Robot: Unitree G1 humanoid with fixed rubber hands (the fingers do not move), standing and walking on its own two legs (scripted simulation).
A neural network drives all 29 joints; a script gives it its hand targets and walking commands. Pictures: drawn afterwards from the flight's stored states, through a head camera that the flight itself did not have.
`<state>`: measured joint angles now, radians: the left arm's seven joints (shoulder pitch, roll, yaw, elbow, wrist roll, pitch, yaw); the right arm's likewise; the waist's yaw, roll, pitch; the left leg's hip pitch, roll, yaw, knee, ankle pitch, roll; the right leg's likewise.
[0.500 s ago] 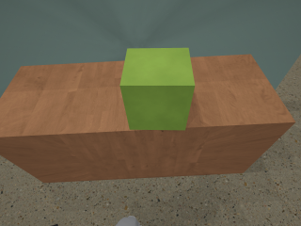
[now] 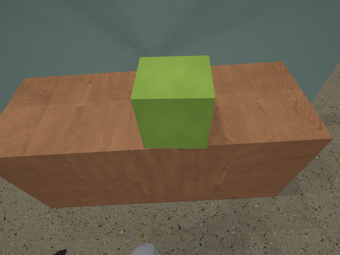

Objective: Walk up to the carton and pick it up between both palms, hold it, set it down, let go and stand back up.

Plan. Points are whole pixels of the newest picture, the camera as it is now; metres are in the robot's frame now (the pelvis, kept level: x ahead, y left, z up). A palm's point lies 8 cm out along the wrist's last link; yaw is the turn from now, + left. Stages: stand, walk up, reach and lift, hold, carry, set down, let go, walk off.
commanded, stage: walk up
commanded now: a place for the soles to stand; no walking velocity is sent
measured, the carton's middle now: (174, 104) +0.60 +0.03 -0.05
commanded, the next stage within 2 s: none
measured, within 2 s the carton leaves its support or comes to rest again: neither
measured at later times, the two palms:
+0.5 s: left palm out of the picture +0.09 +0.31 -0.10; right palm out of the picture +0.06 -0.31 -0.10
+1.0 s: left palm out of the picture +0.10 +0.33 -0.11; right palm out of the picture +0.08 -0.30 -0.09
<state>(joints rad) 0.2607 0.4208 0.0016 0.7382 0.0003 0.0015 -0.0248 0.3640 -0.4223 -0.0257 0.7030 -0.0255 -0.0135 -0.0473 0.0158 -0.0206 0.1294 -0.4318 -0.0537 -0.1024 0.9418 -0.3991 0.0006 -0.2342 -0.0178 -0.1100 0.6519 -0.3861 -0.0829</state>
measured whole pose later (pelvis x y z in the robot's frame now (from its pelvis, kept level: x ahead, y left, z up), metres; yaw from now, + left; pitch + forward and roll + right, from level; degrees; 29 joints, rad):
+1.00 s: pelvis +0.01 +0.02 -0.01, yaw +1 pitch -4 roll +0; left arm 0.21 0.42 0.00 0.75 0.00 0.06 -0.02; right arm 0.36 -0.42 -0.02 0.71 -0.03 -0.04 -0.05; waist 0.02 -0.02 0.14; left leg -0.37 -0.04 -0.10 0.71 -0.27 0.00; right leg -0.28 -0.01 -0.11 0.88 -0.57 -0.06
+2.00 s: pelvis +0.02 +0.00 +0.00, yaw +3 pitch -2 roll +1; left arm 0.26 0.42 0.00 0.77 0.00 0.01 -0.02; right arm 0.35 -0.42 -0.03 0.72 -0.02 -0.03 -0.04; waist 0.01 -0.01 0.13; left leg -0.41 -0.04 -0.10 0.77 -0.36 0.00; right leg -0.23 -0.02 -0.13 0.67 -0.40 -0.07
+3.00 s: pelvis +0.02 +0.00 +0.00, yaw +4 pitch -2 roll +2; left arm 0.23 0.42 0.00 0.79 0.00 -0.01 -0.02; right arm 0.33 -0.42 -0.02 0.73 -0.02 -0.02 -0.03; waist 0.01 -0.01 0.12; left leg -0.39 -0.03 -0.10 0.79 -0.41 -0.01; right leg -0.24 -0.04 -0.13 0.68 -0.40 -0.06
